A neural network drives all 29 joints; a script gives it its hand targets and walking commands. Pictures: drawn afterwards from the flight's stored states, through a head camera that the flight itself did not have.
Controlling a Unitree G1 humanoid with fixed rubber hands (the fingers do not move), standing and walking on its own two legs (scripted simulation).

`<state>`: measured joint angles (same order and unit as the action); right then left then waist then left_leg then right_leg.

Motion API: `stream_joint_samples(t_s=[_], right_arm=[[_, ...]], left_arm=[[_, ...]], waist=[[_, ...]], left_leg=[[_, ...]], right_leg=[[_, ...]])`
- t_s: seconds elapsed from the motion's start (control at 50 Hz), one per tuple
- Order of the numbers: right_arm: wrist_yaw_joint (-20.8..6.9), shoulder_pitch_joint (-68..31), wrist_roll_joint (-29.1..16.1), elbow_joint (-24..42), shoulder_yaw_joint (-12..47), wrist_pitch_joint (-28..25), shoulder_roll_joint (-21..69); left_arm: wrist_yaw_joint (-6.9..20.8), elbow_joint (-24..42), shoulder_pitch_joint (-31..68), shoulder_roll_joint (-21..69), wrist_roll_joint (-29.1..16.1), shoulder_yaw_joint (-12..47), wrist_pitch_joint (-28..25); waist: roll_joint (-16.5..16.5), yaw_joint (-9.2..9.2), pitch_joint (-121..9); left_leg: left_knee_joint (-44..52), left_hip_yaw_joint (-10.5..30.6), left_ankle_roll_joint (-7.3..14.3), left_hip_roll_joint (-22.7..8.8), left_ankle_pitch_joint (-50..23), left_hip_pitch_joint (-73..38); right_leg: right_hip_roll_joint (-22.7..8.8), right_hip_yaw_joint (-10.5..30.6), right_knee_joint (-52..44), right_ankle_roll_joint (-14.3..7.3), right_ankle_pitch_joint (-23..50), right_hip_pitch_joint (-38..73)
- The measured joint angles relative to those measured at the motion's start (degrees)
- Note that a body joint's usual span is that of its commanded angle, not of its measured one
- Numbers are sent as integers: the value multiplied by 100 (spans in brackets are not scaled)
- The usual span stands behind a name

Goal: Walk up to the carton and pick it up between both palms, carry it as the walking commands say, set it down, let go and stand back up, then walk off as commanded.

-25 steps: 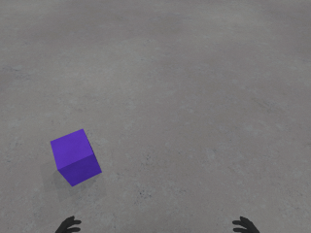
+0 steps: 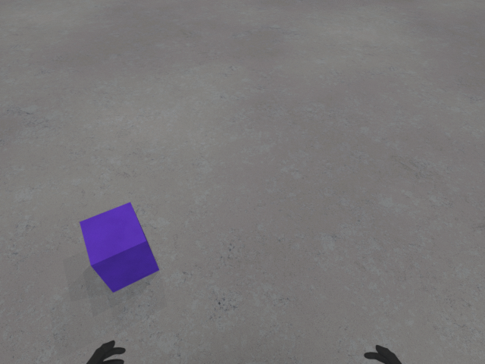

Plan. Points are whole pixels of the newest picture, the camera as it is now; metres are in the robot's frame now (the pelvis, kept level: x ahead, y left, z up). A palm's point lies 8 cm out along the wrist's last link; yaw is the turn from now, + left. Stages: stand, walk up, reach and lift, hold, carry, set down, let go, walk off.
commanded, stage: stand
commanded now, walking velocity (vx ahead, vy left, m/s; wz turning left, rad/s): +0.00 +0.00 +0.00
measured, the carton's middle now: (121, 247) +0.67 +0.49 -0.62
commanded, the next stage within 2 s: walk up in 0.36 s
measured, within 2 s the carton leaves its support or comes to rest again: neither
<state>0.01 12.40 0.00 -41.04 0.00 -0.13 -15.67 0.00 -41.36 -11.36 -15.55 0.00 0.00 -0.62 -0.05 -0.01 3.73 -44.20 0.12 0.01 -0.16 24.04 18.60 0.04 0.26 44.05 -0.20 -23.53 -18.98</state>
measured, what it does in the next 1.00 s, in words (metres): lifts its right foot, turning left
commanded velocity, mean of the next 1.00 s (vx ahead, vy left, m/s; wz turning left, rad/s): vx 0.00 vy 0.00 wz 0.00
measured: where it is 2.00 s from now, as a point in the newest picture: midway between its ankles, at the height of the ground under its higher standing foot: outside the picture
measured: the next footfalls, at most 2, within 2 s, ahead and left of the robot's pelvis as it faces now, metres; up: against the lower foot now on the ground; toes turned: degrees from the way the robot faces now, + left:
right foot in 1.12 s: +0.17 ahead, -0.07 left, +0.00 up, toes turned +14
left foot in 1.36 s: +0.11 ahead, +0.23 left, +0.00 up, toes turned +26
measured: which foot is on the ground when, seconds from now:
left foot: down 0.00-1.00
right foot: down 0.00-0.80, up 0.82-1.00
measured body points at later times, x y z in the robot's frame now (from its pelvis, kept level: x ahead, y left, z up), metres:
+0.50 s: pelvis -0.02 +0.00 +0.00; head -0.01 +0.00 +0.45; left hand +0.11 +0.26 -0.11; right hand +0.10 -0.26 -0.12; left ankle +0.00 +0.12 -0.71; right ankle +0.00 -0.12 -0.71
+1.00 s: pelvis +0.00 +0.06 -0.01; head +0.01 +0.08 +0.44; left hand +0.01 +0.40 -0.12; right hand +0.17 -0.21 -0.11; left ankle +0.04 +0.16 -0.71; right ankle +0.07 -0.10 -0.67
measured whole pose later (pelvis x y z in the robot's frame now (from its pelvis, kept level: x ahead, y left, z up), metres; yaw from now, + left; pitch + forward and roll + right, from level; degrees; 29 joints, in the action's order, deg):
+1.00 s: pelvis +0.00 +0.06 -0.01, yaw +18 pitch -3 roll -1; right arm -4.9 16.7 0.0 -45.3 0.0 -0.2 -24.1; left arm -0.2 -46.0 -14.3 -25.0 0.0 0.0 -2.7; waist 0.2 -0.9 4.1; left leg -49.4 0.6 4.2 3.6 20.6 25.9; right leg -7.2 -1.4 61.8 -1.7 -29.4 -26.9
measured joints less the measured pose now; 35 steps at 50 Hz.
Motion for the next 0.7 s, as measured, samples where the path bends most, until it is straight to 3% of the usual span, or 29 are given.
stream_joint_samples(t_s=[0.56,0.7], right_arm=[[-19,-1,0,-433,1,-3,-6],[-406,338,0,-433,0,88,-387]], left_arm=[[0,-460,52,-26,0,0,-20],[-24,-461,-43,-379,0,-3,-410]], waist=[[-2,-5,0],[-49,-113,-18]], left_leg=[[66,8,2,0,-194,11],[-1216,160,38,-141,220,1058]], right_leg=[[1,-7,-81,-10,195,0],[-306,-779,-73,-42,30,30]])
